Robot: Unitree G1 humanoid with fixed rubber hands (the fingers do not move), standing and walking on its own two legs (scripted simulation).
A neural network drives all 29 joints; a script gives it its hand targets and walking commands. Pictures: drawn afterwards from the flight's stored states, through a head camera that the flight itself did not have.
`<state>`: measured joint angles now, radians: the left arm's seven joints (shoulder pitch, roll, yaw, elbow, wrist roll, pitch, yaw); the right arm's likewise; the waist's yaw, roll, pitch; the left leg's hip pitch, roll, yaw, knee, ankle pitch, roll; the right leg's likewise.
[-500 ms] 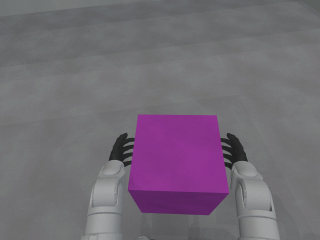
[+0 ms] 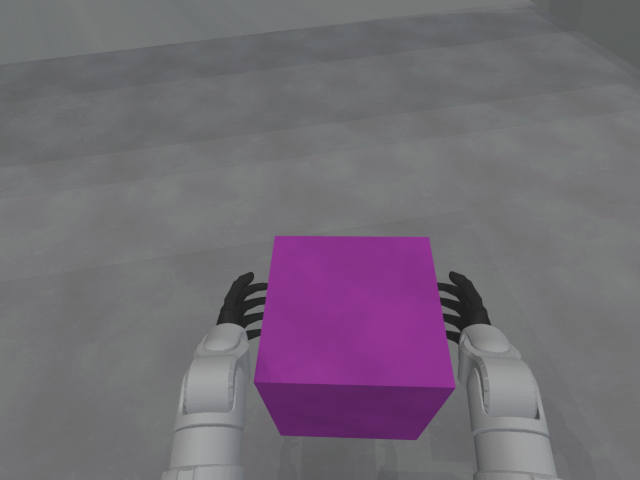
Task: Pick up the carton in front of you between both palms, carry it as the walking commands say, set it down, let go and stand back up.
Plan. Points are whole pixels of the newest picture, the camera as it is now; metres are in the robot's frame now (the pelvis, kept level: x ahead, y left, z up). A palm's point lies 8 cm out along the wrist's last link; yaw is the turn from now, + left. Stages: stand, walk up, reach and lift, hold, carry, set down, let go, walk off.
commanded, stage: carry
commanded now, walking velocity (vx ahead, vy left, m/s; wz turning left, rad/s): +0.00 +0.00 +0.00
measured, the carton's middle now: (349, 343) +0.32 +0.00 -0.05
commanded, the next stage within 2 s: none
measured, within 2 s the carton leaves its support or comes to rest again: neither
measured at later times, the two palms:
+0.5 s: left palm (253, 342) +0.29 +0.12 +0.02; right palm (489, 343) +0.29 -0.17 +0.02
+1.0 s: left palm (245, 373) +0.25 +0.13 +0.02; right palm (498, 375) +0.24 -0.17 +0.02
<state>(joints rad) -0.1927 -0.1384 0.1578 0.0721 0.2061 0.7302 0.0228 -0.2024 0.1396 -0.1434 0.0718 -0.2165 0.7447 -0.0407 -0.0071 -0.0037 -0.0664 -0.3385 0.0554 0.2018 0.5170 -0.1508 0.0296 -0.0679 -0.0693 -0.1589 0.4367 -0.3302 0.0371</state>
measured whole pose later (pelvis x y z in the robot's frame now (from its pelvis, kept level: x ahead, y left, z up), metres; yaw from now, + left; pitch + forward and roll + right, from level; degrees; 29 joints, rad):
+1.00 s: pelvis -0.05 -0.02 -0.02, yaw -1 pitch +1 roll +1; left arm -0.22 -0.14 0.18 0.15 0.23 0.74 0.02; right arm -0.23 0.15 -0.18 0.17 -0.24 0.74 -0.03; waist 0.00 -0.01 -0.07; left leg -0.39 0.08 0.20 0.55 -0.17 0.03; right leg -0.11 -0.03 -0.15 0.54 -0.45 -0.03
